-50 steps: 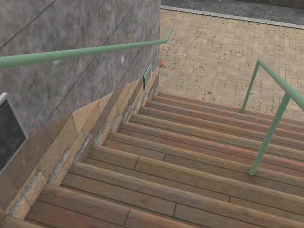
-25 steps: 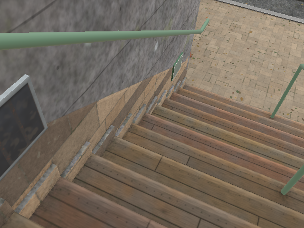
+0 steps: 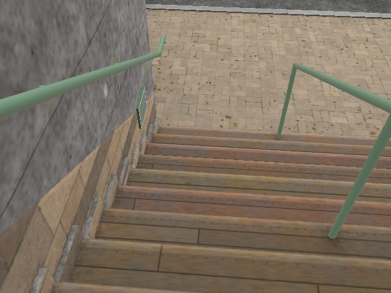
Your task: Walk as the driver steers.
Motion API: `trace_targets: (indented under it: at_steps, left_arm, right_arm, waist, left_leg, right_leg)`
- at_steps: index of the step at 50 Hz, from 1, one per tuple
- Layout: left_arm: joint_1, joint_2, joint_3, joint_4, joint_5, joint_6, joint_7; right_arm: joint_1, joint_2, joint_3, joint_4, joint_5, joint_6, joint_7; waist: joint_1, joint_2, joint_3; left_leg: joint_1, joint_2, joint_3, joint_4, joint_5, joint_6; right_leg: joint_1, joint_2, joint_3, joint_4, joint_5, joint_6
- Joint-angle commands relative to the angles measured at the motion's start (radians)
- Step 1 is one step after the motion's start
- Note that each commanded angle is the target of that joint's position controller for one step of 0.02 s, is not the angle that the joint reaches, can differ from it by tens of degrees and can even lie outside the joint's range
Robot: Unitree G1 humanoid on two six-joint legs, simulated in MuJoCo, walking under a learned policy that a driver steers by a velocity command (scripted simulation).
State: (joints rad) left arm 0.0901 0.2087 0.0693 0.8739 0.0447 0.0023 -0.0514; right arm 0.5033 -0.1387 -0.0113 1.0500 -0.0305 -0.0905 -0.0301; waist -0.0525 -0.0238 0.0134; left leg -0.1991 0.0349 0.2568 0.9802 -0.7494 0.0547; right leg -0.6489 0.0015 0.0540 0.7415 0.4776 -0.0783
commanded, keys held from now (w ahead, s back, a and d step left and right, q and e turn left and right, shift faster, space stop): w+e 0.72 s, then w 0.20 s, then no key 0.08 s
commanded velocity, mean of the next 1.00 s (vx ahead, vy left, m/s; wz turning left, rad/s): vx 0.49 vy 0.00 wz -0.51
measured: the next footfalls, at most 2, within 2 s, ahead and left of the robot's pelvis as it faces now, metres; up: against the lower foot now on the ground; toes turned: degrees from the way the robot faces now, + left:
right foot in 0.14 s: +0.23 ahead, -0.08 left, -0.16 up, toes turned -10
left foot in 0.68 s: +0.56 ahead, +0.07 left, -0.33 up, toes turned -27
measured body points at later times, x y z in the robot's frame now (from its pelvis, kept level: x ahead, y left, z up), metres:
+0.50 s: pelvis +0.27 -0.01 -0.13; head +0.26 -0.02 +0.32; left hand +0.28 +0.24 -0.27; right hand +0.34 -0.29 -0.24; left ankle +0.49 +0.11 -0.79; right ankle +0.19 -0.08 -0.83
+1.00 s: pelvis +0.54 +0.01 -0.28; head +0.55 +0.02 +0.17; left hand +0.77 +0.15 -0.42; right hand +0.32 -0.12 -0.41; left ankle +0.52 +0.09 -0.99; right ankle +0.61 -0.20 -0.92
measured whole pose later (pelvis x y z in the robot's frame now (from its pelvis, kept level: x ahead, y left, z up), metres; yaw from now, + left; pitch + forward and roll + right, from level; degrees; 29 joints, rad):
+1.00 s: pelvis +0.54 +0.01 -0.28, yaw -30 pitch -1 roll +0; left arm 0.12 0.22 0.05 0.94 0.04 0.02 -0.01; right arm 0.60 -0.15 0.00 1.08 0.00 -0.09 -0.01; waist -0.04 -0.04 0.01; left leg -0.21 -0.06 0.08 0.70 -0.48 0.09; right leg -0.79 0.06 0.13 1.08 0.14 -0.09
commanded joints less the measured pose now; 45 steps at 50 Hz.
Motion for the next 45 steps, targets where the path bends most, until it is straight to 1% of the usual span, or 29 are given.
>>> trace_targets:
  at_steps: [1,4,6,7,8,9,10,11,12,13,14,15,17,18,19,21,23,26,28,30,32,34,35,36,38,39,40,42,45]
  left_arm:
    - [-0.252,-0.013,-0.02,-0.118,-0.027,-0.025,-0.015]
    - [-0.184,0.007,-0.02,-0.093,-0.027,-0.026,-0.002]
    - [0.169,0.077,0.017,0.042,-0.029,-0.025,0.016]
    - [0.335,0.104,0.03,0.105,0.005,-0.024,0.021]
    - [0.366,0.19,0.054,0.113,-0.001,-0.013,0.016]
    - [0.399,0.234,0.051,0.087,-0.042,-0.009,0.016]
    - [0.442,0.258,0.052,0.07,-0.05,0.006,0.036]
    - [0.415,0.225,0.041,0.071,-0.04,0.017,0.063]
    - [0.294,0.135,0.014,0.042,-0.035,0.016,0.065]
    - [0.296,0.147,0.008,0.044,-0.027,0.005,0.068]
    - [0.287,0.073,-0.018,0.072,-0.027,-0.019,0.059]
    - [0.176,0.066,-0.031,0.035,-0.043,-0.037,0.067]
    - [0.201,0.166,-0.005,0.051,-0.042,-0.053,0.075]
    - [0.227,0.177,0.001,0.058,-0.03,-0.055,0.069]
    - [0.291,0.129,-0.002,0.088,-0.041,-0.062,0.075]
    - [0.367,0.109,-0.01,0.08,-0.047,-0.063,0.08]
    - [0.35,0.079,-0.023,0.061,-0.043,-0.057,0.089]
    - [0.36,0.11,-0.017,0.035,-0.029,-0.048,0.098]
    - [0.355,0.121,-0.017,0.003,-0.014,-0.038,0.102]
    - [0.362,0.128,-0.017,-0.005,-0.001,-0.028,0.112]
    - [0.375,0.129,-0.021,0.022,0.015,-0.012,0.137]
    - [0.402,0.131,-0.014,0.053,-0.009,-0.022,0.106]
    - [0.549,0.033,-0.019,0.071,-0.035,-0.04,0.088]
    - [0.617,0.044,-0.02,0.058,-0.062,-0.038,0.095]
    - [0.423,0.085,-0.014,0.006,-0.032,-0.031,0.099]
    - [0.227,0.145,-0.001,-0.005,0.006,-0.01,0.095]
    - [0.161,0.114,0.0,-0.037,-0.004,0.008,0.081]
    - [0.2,0.061,-0.012,0.0,-0.005,0.01,0.055]
    - [0.118,0.08,-0.005,0.006,0.001,0.01,0.039]
  right_arm:
    - [0.094,-0.138,-0.031,-0.013,-0.013,0.016,-0.024]
    - [0.152,-0.155,-0.045,0.008,-0.019,0.043,-0.033]
    - [0.086,-0.16,-0.045,0.019,-0.024,0.046,-0.044]
    - [0.037,-0.17,-0.049,0.0,0.001,0.043,-0.028]
    - [0.021,-0.124,-0.056,-0.028,0.003,0.041,-0.015]
    - [0.017,-0.137,-0.044,-0.132,0.034,0.033,-0.009]
    - [-0.113,-0.156,-0.039,-0.217,0.043,0.025,-0.006]
    - [-0.176,-0.152,-0.035,-0.23,0.015,0.025,-0.015]
    - [-0.221,-0.181,-0.043,-0.206,-0.019,0.042,-0.014]
    - [-0.154,-0.144,-0.036,-0.206,-0.027,0.059,-0.009]
    - [-0.138,-0.153,-0.039,-0.188,-0.037,0.073,-0.006]
    - [-0.214,-0.148,-0.04,-0.224,-0.019,0.084,0.005]
    - [-0.139,-0.107,-0.036,-0.174,-0.055,0.094,0.019]
    - [-0.004,-0.114,-0.043,-0.104,-0.032,0.097,0.024]
    - [-0.124,-0.173,-0.065,-0.141,-0.006,0.091,0.022]
    - [-0.333,-0.189,-0.07,-0.217,-0.012,0.074,0.023]
    - [-0.404,-0.169,-0.065,-0.247,-0.029,0.064,0.044]
    - [-0.442,-0.142,-0.054,-0.275,-0.031,0.071,0.065]
    - [-0.487,-0.138,-0.046,-0.296,-0.011,0.069,0.073]
    - [-0.478,-0.141,-0.046,-0.304,0.038,0.052,0.065]
    - [-0.307,-0.185,-0.069,-0.239,0.066,0.039,0.044]
    - [-0.007,-0.205,-0.082,-0.131,0.025,0.035,0.026]
    - [0.082,-0.264,-0.086,-0.093,0.005,0.032,0.033]
    - [0.089,-0.236,-0.068,-0.109,0.004,0.036,0.048]
    - [0.09,-0.274,-0.086,-0.092,0.039,0.034,0.038]
    - [0.016,-0.185,-0.058,-0.123,0.037,0.022,0.04]
    - [-0.017,-0.191,-0.05,-0.13,0.01,0.008,0.042]
    - [-0.03,-0.121,-0.017,-0.085,-0.001,-0.015,0.039]
    - [-0.061,-0.154,-0.008,-0.067,0.018,-0.022,0.024]
  waist:
    - [-0.102,0.086,0.219]
    - [-0.102,0.056,0.209]
    - [0.059,0.057,0.019]
    - [0.164,-0.036,-0.06]
    - [0.158,-0.206,-0.1]
    - [0.156,-0.191,-0.307]
    - [0.229,-0.152,-0.404]
    - [0.192,-0.055,-0.264]
    - [0.136,0.081,-0.113]
    - [0.088,-0.004,-0.091]
    - [0.031,0.099,-0.015]
    - [-0.025,0.096,0.085]
    - [-0.038,-0.027,-0.006]
    - [-0.059,-0.079,-0.079]
    - [-0.013,-0.036,-0.039]
    - [0.062,-0.019,0.004]
    - [0.07,-0.003,0.032]
    - [0.094,-0.037,0.053]
    - [0.129,-0.074,0.082]
    - [0.152,-0.114,0.102]
    - [0.086,-0.065,0.107]
    - [-0.04,0.062,-0.008]
    - [0.028,0.286,-0.108]
    - [0.065,0.293,-0.184]
    - [0.024,0.367,-0.106]
    - [-0.013,0.16,0.062]
    - [-0.006,0.212,0.133]
    - [0.095,0.104,0.149]
    - [0.105,0.141,0.105]
  left_leg:
    - [-0.106,0.23,-0.21,-0.266,0.444,0.067]
    - [0.056,0.246,-0.193,-0.062,0.759,0.077]
    - [0.032,0.237,-0.162,0.332,0.933,0.102]
    - [-0.099,0.138,-0.065,0.67,0.757,0.077]
    - [-0.545,-0.019,-0.036,1.122,-0.068,0.04]
    - [-0.834,0.019,-0.165,1.23,-0.142,0.017]
    - [-0.99,-0.004,-0.213,1.184,-0.064,-0.023]
    - [-1.068,0.018,-0.246,1.054,0.017,-0.041]
    - [-1.004,0.061,-0.269,0.9,0.106,-0.026]
    - [-0.93,0.062,-0.282,0.876,0.095,-0.033]
    - [-0.873,0.102,-0.33,0.643,0.341,-0.058]
    - [-0.637,0.099,-0.323,0.256,0.584,-0.099]
    - [-0.332,0.043,-0.241,0.168,0.717,-0.103]
    - [-0.322,0.039,-0.242,0.257,0.828,-0.093]
    - [-0.513,0.07,-0.32,0.164,0.978,-0.084]
    - [-0.7,0.079,-0.376,0.037,0.977,-0.077]
    - [-0.541,0.036,-0.359,-0.149,1.157,-0.081]
    - [-0.407,-0.014,-0.336,-0.218,1.125,-0.095]
    - [-0.319,-0.024,-0.335,-0.367,1.069,-0.093]
    - [-0.213,0.011,-0.4,-0.511,1.037,-0.088]
    - [-0.092,0.058,-0.401,-0.715,1.109,-0.077]
    - [0.309,0.009,-0.29,-0.589,1.08,-0.09]
    - [0.539,0.17,-0.448,-0.372,1.407,-0.058]
    - [0.624,0.265,-0.504,-0.189,1.335,-0.104]
    - [0.392,0.393,-0.851,-0.567,0.395,-0.021]
    - [0.17,0.304,-0.743,-0.647,0.176,-0.009]
    - [-0.003,0.306,-0.745,-0.644,0.277,0.02]
    - [-0.197,0.206,-0.599,-0.566,0.434,0.009]
    - [-0.268,0.155,-0.508,-0.605,0.757,0.057]
  right_leg:
    - [0.03,-0.007,-0.111,-0.158,-0.075,0.012]
    - [0.084,-0.028,-0.142,-0.332,-0.287,-0.025]
    - [0.427,-0.02,-0.16,-0.386,-0.22,-0.076]
    - [0.686,0.018,-0.201,-0.434,-0.137,-0.106]
    - [1.016,-0.124,-0.033,-0.131,0.166,-0.181]
    - [1.279,-0.29,0.206,0.075,0.454,-0.308]
    - [1.311,-0.412,0.439,-0.169,0.026,-0.414]
    - [1.14,-0.44,0.509,-0.325,-0.368,-0.402]
    - [0.912,-0.338,0.401,-0.363,-0.628,-0.304]
    - [0.724,-0.384,0.479,-0.341,-0.64,-0.347]
    - [0.549,-0.29,0.388,-0.293,-0.676,-0.287]
    - [0.217,-0.18,0.256,-0.381,-0.634,-0.227]
    - [0.095,-0.109,0.211,-0.347,-0.27,-0.23]
    - [0.175,-0.116,0.209,-0.292,-0.19,-0.234]
    - [0.303,-0.104,0.257,-0.238,-0.411,-0.23]
    - [0.436,-0.129,0.407,-0.201,-0.659,-0.266]
    - [0.28,-0.069,0.393,-0.145,-0.897,-0.234]
    - [0.189,-0.039,0.395,-0.062,-0.921,-0.214]
    - [0.186,-0.009,0.373,-0.013,-0.9,-0.184]
    - [0.228,-0.005,0.416,0.047,-0.874,-0.171]
    - [0.297,0.015,0.397,0.267,-0.811,-0.159]
    - [0.122,0.115,0.268,0.663,-0.827,-0.13]
    - [-0.132,0.219,0.186,1.082,-1.38,-0.086]
    - [-0.321,0.144,0.113,1.323,-1.376,-0.083]
    - [-0.537,0.093,-0.015,1.381,-1.079,-0.05]
    - [-0.528,0.043,0.038,1.265,-0.915,-0.056]
    - [-0.47,0.038,0.05,1.205,-0.859,-0.041]
    - [-0.349,0.021,0.156,0.868,-0.632,-0.027]
    - [-0.144,0.06,0.094,0.423,-0.456,0.01]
